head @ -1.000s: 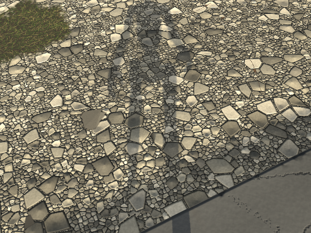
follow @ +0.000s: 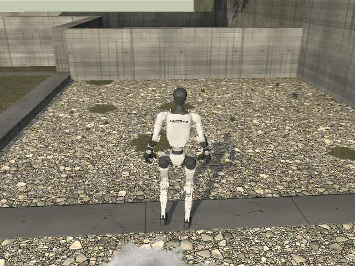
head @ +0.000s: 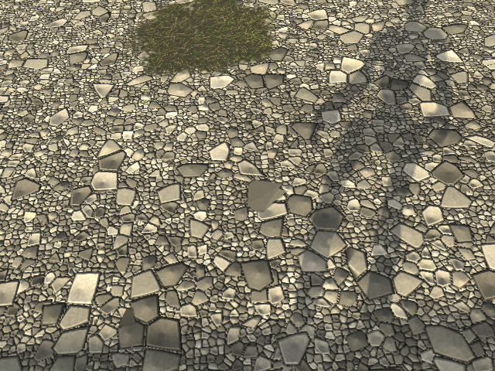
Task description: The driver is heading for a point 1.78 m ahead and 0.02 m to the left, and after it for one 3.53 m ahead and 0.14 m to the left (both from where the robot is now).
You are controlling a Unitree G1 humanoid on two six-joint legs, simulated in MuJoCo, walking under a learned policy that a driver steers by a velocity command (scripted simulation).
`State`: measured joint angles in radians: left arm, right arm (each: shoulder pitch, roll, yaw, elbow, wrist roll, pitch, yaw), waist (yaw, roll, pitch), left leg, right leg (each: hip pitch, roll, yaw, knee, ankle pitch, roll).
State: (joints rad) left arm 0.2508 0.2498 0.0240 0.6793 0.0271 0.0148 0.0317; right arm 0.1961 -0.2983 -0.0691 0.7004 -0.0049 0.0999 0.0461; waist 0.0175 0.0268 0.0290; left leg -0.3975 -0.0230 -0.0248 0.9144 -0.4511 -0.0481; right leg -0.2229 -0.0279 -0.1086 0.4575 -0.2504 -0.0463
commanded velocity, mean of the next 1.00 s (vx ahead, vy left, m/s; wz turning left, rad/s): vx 0.26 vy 0.00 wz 0.18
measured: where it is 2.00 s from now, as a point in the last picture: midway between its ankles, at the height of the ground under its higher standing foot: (244, 296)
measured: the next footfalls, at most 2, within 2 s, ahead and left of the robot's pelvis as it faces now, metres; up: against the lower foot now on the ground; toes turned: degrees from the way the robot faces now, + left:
left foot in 0.12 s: +0.00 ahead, +0.11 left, +0.00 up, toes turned +6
right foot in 0.64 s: +0.13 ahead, -0.07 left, +0.00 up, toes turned +8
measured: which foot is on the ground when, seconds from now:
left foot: up 0.00-0.10, down 0.12-0.64, up 0.66-1.00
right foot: down 0.00-0.12, up 0.14-0.62, down 0.64-1.00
